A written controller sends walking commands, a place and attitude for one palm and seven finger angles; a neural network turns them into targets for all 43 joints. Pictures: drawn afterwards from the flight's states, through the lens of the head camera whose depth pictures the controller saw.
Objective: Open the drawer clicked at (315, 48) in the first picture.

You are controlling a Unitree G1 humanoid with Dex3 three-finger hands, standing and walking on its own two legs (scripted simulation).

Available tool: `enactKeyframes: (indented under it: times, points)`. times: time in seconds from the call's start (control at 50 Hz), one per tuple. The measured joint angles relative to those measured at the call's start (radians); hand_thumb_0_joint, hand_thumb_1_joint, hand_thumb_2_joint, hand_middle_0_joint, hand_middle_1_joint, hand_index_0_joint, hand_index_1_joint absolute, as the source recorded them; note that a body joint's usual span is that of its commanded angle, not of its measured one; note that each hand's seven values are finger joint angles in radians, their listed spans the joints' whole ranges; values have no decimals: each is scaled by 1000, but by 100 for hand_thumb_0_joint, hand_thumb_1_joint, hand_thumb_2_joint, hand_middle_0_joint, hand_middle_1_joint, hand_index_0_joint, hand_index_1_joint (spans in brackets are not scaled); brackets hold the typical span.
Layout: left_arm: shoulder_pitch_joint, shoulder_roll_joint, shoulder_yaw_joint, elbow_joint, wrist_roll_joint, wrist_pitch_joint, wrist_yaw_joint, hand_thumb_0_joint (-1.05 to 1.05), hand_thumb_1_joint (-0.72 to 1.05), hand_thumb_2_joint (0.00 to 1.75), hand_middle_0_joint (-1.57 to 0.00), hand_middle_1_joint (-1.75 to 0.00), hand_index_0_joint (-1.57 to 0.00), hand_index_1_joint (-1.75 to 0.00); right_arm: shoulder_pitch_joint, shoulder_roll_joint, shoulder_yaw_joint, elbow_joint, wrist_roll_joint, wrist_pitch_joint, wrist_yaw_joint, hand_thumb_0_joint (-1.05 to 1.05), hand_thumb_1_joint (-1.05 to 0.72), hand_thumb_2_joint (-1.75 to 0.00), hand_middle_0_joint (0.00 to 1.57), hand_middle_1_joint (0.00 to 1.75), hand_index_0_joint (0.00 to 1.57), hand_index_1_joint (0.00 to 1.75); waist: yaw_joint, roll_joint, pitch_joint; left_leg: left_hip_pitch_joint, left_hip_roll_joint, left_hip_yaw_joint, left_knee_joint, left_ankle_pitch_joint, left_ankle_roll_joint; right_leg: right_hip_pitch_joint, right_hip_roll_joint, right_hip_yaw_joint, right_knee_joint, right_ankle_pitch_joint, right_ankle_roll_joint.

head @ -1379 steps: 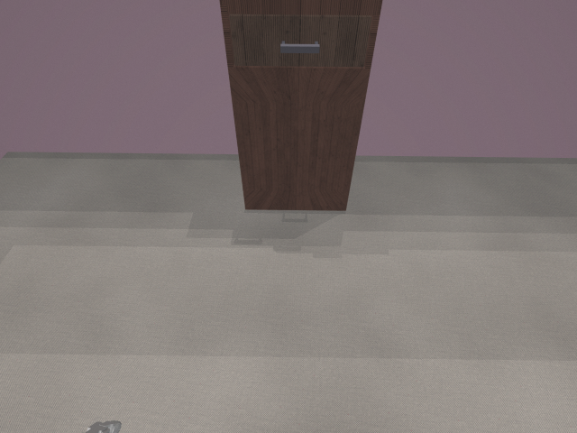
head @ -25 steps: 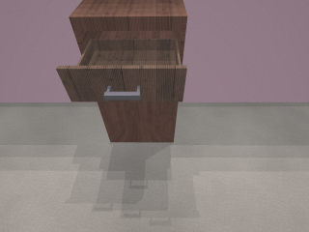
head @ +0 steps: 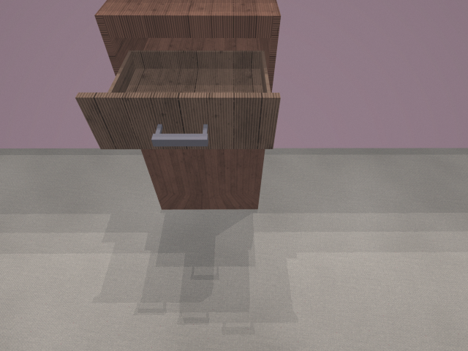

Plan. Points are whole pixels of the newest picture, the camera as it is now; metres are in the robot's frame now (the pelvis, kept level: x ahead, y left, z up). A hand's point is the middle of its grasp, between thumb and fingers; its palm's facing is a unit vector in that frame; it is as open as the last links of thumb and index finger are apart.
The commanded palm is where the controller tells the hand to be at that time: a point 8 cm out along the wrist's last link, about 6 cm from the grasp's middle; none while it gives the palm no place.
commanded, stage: look to check the result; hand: left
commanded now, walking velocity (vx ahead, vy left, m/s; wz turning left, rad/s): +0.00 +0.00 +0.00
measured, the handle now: (181, 134) +0.57 +0.15 +0.03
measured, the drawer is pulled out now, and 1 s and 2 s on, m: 0.29 0.29 0.29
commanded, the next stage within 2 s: stand and wait in 0.34 s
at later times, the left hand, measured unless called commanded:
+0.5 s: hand out of the picture +0.01 +0.16 -0.18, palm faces +0.03 -0.98 -0.18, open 7.4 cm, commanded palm none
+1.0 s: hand out of the picture +0.02 +0.16 -0.17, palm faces +0.03 -0.98 -0.19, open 7.4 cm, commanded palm none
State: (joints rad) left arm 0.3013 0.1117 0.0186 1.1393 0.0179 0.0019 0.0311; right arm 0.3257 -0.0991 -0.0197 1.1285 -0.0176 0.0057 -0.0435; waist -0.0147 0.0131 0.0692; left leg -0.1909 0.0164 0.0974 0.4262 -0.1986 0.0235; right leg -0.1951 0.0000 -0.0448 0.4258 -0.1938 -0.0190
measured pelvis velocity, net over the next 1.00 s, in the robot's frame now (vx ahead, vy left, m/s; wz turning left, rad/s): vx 0.02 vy -0.01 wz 0.01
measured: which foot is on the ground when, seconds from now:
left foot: down 0.00-1.00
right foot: down 0.00-1.00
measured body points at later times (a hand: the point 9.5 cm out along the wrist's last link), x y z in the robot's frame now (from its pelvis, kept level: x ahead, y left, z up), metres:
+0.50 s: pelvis +0.01 +0.00 +0.00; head +0.03 -0.01 +0.45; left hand +0.01 +0.21 -0.16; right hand -0.01 -0.21 -0.16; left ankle +0.02 +0.10 -0.74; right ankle +0.03 -0.11 -0.74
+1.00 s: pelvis +0.02 -0.01 +0.00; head +0.04 -0.01 +0.45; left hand +0.02 +0.21 -0.16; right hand +0.01 -0.22 -0.16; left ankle +0.02 +0.10 -0.74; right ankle +0.03 -0.11 -0.74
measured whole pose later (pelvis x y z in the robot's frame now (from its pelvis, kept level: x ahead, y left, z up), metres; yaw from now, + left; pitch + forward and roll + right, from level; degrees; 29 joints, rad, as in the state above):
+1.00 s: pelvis +0.02 -0.01 +0.00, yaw +0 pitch -2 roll +0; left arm 0.25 0.13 0.02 1.14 0.02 0.00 0.03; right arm 0.26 -0.12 -0.02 1.14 -0.02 0.00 -0.05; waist -0.01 0.01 0.08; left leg -0.15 0.02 0.09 0.40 -0.21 0.01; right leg -0.16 0.01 -0.05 0.40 -0.21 -0.03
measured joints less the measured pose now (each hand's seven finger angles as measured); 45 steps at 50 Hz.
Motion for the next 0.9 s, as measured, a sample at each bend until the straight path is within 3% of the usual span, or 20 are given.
enactKeyframes:
  times: [0.9]
  points:
    - [-45,18,4,-3,0,-3,0,1,91,90,-20,-29,-20,-30,-59,-18,1,7,1,-6,-3,1,-91,-90,20,30,20,30,1,0,9,32,4,-7,-25,-14,-11,33,6,-5,-23,-18,-5]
